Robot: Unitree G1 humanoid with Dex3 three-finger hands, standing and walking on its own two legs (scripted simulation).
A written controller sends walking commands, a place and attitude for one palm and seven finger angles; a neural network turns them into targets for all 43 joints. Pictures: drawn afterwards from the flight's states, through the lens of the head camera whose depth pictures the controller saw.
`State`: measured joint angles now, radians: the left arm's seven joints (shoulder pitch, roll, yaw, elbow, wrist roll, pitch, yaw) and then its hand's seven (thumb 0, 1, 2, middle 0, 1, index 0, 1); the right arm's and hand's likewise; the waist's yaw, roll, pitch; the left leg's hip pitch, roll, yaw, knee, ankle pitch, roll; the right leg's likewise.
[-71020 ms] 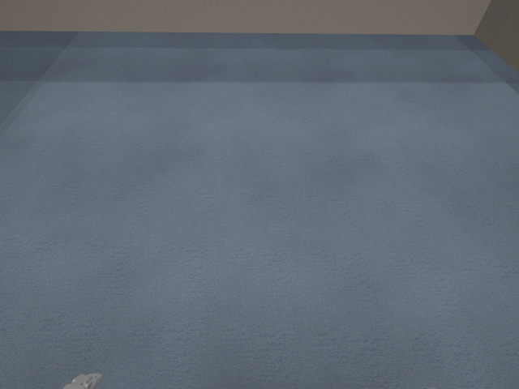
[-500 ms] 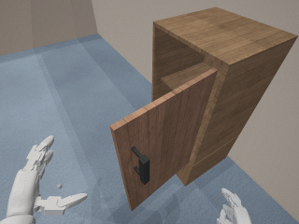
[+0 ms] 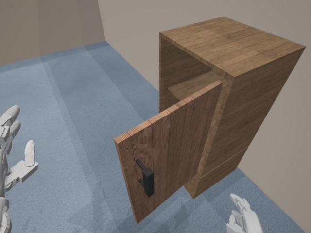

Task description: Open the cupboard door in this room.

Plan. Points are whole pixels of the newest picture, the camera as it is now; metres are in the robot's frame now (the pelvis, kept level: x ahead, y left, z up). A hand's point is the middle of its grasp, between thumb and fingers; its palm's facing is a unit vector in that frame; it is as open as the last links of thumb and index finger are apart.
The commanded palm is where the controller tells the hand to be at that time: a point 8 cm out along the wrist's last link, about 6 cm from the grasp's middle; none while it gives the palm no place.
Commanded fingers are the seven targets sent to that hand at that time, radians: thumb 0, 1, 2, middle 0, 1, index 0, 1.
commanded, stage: draw the hand back to the body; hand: left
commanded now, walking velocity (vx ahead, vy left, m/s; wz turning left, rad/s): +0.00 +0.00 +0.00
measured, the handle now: (144, 177) +0.28 +0.08 -0.03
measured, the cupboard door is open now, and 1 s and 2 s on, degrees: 97 97 97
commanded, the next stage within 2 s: step back with the hand held close in 0.28 s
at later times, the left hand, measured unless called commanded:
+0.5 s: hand (44, 167) +0.18 +0.24 +0.16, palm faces +0.46 -0.78 -0.42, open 7.4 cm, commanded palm +0.13 +0.27 +0.17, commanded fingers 0.00 0.90 0.90 -0.20 -0.30 -0.20 -0.30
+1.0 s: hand (20, 195) +0.13 +0.26 +0.15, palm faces +0.42 -0.76 -0.50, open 7.4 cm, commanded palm +0.07 +0.30 +0.17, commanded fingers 0.00 0.90 0.90 -0.20 -0.30 -0.20 -0.30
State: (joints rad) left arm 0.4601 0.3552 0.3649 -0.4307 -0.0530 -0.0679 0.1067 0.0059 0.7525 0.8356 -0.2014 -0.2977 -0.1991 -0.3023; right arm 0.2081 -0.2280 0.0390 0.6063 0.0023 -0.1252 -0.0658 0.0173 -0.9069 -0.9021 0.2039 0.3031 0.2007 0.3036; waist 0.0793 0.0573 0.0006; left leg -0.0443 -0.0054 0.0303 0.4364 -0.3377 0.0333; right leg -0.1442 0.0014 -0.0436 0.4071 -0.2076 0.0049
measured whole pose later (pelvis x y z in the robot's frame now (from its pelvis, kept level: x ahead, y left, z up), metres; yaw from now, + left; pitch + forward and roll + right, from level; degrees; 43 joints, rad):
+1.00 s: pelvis -0.08 +0.00 -0.01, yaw -2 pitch -1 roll +1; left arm 0.54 0.39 0.43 -0.47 0.01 -0.20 0.15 0.01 0.89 0.90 -0.21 -0.30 -0.21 -0.30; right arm 0.23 -0.23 0.00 0.54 0.01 -0.05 -0.09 0.02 -0.91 -0.90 0.20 0.30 0.20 0.30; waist 0.01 -0.01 0.01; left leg -0.28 -0.03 0.09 0.58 -0.29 0.06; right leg -0.40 -0.02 0.01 0.54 -0.13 0.01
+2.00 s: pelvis -0.17 -0.03 +0.00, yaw -3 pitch +6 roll +0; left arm 0.54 0.44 0.41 -0.54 -0.01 -0.24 0.12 0.01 0.89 0.90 -0.21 -0.30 -0.21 -0.30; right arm 0.12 -0.17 0.03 0.62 0.00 -0.08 -0.07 0.02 -0.91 -0.90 0.21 0.30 0.20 0.30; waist 0.00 -0.05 -0.01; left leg -0.46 0.00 0.02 0.67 -0.33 0.00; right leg -0.26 0.09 0.08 0.44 -0.28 -0.05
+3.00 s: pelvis -0.32 -0.04 +0.00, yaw -3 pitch +0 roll +0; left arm 0.55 0.38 0.40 -0.43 -0.02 -0.20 0.14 0.01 0.89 0.90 -0.21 -0.30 -0.21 -0.30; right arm 0.23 -0.20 0.02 0.64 0.00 -0.13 -0.08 0.02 -0.91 -0.90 0.20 0.30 0.20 0.30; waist 0.01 -0.01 -0.01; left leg -0.24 0.02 0.05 0.48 -0.23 0.01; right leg -0.22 0.02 -0.02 0.46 -0.24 -0.02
